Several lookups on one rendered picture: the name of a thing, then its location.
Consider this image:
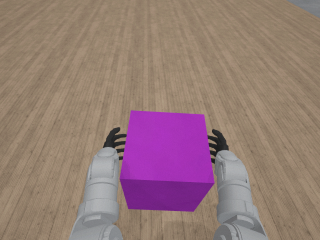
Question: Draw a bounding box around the left robot hand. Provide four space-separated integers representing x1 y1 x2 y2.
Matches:
103 127 127 160

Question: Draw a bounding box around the robot right forearm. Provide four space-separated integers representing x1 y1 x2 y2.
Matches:
214 150 269 240

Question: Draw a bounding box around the right robot upper arm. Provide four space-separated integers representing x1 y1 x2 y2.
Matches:
213 222 268 240

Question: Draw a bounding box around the left robot upper arm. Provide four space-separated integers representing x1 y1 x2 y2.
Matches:
69 223 123 240

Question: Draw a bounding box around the carton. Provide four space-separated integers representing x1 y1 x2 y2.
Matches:
119 110 215 212

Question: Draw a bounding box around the right robot hand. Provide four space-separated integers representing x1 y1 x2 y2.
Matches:
207 129 229 164

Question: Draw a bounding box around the robot left forearm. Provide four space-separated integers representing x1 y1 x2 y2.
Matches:
68 147 120 240

